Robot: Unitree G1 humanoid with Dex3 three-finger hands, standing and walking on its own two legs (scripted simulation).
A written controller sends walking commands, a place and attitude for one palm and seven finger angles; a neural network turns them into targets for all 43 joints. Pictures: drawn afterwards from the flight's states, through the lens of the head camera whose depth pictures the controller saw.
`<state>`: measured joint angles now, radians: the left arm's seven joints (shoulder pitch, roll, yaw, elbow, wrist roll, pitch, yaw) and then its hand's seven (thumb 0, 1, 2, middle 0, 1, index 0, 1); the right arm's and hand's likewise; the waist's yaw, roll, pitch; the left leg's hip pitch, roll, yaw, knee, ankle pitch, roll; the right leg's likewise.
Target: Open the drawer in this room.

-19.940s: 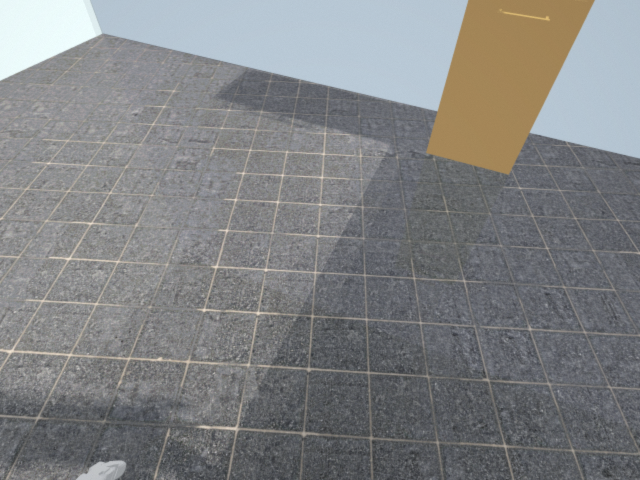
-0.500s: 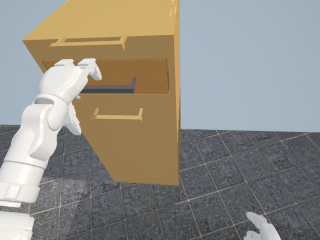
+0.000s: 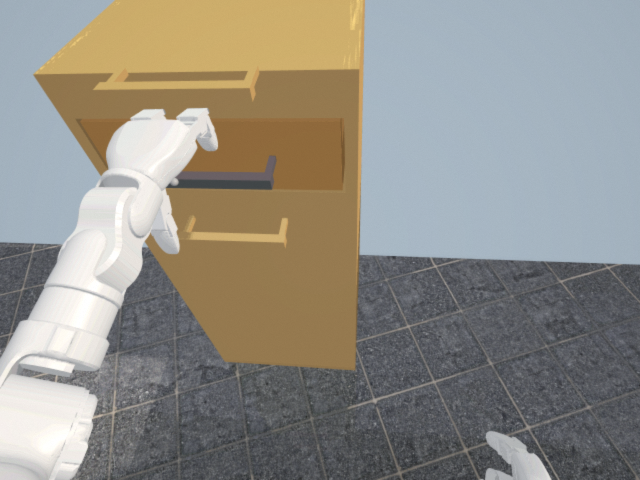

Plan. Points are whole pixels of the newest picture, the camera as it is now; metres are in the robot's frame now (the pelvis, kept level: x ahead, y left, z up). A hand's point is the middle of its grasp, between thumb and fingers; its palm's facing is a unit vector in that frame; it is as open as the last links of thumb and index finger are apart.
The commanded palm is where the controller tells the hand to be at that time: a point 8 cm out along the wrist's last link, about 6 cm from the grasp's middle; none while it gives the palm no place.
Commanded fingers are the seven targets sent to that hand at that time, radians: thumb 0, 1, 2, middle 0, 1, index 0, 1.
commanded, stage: move the hooked fingers above the handle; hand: left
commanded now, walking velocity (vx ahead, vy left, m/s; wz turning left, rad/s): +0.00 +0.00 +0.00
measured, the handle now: (212, 171) +0.51 +0.22 +0.09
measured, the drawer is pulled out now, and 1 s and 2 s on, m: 0.00 0.00 0.00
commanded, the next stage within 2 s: lower the fingers behind the handle in 1.06 s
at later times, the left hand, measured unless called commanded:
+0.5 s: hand (195, 166) +0.46 +0.21 +0.15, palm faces +0.01 -0.01 -1.00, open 13.8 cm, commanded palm +0.44 +0.22 +0.21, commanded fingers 0.00 -0.50 0.30 -0.30 -1.20 -0.30 -1.20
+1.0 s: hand (194, 162) +0.46 +0.21 +0.15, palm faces +0.01 -0.01 -1.00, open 13.8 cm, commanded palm +0.44 +0.23 +0.21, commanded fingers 0.00 -0.50 0.30 -0.30 -1.20 -0.30 -1.20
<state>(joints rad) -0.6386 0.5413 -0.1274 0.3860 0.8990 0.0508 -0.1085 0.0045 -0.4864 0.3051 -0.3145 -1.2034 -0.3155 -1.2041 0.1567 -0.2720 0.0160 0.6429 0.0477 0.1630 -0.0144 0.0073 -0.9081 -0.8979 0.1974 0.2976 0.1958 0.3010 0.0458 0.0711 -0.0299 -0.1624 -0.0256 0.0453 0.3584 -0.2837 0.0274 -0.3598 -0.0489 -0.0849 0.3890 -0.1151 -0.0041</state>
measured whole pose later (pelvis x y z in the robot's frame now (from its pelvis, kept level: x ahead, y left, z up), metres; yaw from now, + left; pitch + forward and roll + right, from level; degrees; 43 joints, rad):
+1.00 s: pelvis +0.01 +0.00 +0.00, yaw -1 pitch +8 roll +0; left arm -0.82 0.54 -0.12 0.67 0.94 -0.06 -0.06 0.00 -0.49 0.31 -0.31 -1.20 -0.32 -1.20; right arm 0.20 -0.27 0.00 0.65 0.04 0.17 -0.04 0.01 -0.91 -0.90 0.20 0.30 0.20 0.30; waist 0.01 0.06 -0.05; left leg -0.23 -0.02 0.05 0.39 -0.31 0.03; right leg -0.43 -0.04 -0.08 0.42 -0.13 -0.01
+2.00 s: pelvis +0.01 +0.00 -0.01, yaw -1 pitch +11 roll +0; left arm -0.76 0.52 -0.08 0.76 0.99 -0.11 0.05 0.00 -0.48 0.31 -0.32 -1.21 -0.32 -1.21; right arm 0.25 -0.27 -0.03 0.66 0.03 0.17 -0.04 0.00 -0.91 -0.90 0.20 0.30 0.20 0.30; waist 0.00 0.05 -0.07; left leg -0.31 -0.01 0.06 0.46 -0.34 0.02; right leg -0.51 -0.04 -0.07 0.48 -0.16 -0.01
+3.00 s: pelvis +0.00 +0.00 -0.01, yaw -1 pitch +12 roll +0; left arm -0.77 0.51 -0.06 0.86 1.04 -0.13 0.16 0.00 -0.41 0.34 -0.32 -1.21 -0.32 -1.21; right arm 0.27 -0.27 -0.04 0.67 0.02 0.14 -0.04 0.00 -0.91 -0.90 0.20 0.30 0.20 0.30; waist -0.03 0.04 -0.08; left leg -0.38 -0.01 0.07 0.53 -0.36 0.03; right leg -0.58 -0.04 -0.06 0.52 -0.16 -0.01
